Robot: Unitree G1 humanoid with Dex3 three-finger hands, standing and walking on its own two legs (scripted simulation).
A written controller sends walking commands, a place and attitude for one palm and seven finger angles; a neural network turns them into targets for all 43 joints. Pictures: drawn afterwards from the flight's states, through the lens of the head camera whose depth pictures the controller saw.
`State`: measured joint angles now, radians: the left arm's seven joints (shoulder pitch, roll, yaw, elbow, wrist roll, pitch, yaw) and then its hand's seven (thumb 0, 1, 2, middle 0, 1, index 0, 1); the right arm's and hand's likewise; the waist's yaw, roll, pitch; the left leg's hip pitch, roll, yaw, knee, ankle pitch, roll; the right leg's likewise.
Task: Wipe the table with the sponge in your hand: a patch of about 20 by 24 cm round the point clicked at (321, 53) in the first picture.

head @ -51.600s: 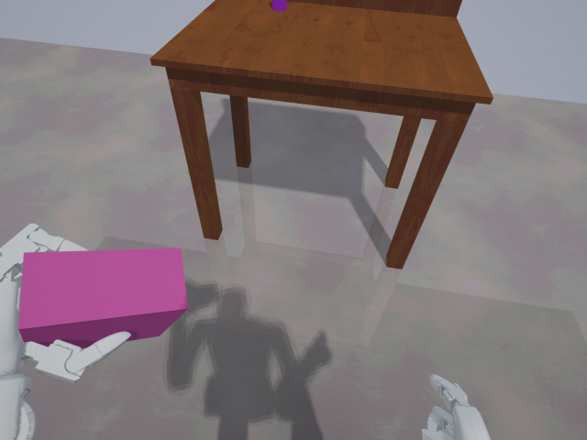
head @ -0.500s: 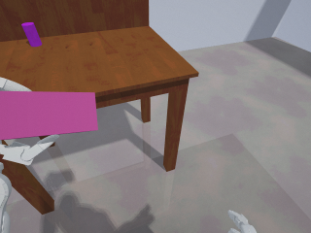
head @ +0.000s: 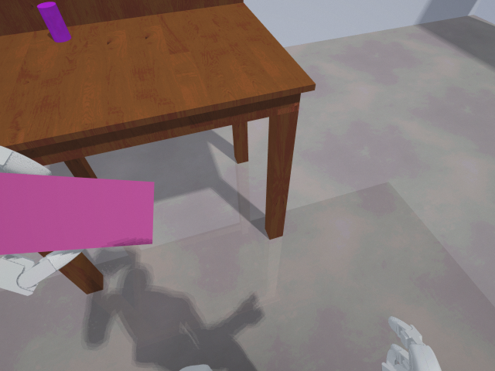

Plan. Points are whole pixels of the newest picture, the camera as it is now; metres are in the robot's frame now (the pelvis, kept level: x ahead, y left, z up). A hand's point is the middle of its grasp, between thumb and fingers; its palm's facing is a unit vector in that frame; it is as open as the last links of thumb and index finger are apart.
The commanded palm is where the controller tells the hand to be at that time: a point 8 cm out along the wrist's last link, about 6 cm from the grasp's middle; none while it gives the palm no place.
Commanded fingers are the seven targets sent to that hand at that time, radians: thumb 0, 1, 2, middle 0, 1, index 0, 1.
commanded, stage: stop stepping back and stand still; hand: left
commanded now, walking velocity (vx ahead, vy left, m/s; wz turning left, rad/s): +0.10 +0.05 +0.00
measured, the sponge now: (92, 212) +0.24 +0.18 +0.21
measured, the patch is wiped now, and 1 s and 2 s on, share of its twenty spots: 0.95 0.95 0.95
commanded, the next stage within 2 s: stand and wait in 0.04 s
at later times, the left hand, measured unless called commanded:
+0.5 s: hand (28, 181) +0.25 +0.24 +0.25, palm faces +0.47 -0.77 -0.43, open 10.4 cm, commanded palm +0.19 +0.29 +0.26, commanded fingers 0.00 0.10 1.30 -1.20 -1.60 -1.20 -1.60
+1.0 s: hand out of the picture +0.23 +0.27 +0.25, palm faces +0.51 -0.79 -0.34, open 10.4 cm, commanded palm +0.17 +0.30 +0.26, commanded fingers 0.00 0.10 1.30 -1.20 -1.60 -1.20 -1.60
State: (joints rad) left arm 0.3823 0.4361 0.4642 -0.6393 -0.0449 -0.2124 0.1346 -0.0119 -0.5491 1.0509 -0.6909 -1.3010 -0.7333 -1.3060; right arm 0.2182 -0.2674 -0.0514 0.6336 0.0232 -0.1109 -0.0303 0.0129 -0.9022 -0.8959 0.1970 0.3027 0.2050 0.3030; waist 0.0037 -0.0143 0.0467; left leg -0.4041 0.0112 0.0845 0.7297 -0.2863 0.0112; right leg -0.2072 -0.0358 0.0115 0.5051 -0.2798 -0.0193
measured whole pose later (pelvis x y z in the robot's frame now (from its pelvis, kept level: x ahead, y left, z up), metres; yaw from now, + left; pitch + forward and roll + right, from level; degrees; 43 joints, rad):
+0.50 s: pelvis +0.02 +0.01 -0.01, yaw -1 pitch +0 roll +0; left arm 0.31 0.46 0.49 -0.62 -0.05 -0.21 0.15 -0.01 -0.55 1.05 -0.69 -1.30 -0.73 -1.31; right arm 0.20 -0.19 0.01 0.62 0.03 -0.10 -0.02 0.01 -0.90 -0.90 0.20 0.30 0.21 0.30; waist 0.00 0.02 0.04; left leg -0.25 0.02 0.06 0.55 -0.29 0.00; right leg -0.22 0.02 0.00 0.56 -0.34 -0.02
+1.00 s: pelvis +0.00 +0.02 +0.00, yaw -1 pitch +0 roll -2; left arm 0.30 0.42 0.48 -0.57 -0.05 -0.20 0.16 -0.01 -0.55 1.05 -0.69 -1.30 -0.73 -1.31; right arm 0.18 -0.22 0.01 0.60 0.01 -0.10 -0.03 0.01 -0.90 -0.90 0.20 0.30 0.20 0.30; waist 0.01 0.02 0.00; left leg -0.27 0.04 0.05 0.50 -0.23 0.01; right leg -0.19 0.05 -0.01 0.41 -0.22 -0.01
